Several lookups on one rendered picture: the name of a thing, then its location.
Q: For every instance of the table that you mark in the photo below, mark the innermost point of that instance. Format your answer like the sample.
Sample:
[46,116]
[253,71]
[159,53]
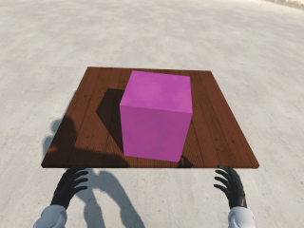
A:
[90,134]

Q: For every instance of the robot left forearm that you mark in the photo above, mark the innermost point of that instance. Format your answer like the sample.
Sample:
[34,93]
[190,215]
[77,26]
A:
[53,216]

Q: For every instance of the robot right forearm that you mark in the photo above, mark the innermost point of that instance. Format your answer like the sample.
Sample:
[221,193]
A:
[241,217]

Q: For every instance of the carton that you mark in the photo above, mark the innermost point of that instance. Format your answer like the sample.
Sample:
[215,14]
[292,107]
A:
[156,111]

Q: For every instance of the robot left hand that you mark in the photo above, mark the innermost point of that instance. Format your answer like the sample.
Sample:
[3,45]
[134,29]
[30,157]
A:
[65,190]

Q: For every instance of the robot right hand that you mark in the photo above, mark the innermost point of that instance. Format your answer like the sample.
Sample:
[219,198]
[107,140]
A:
[234,188]

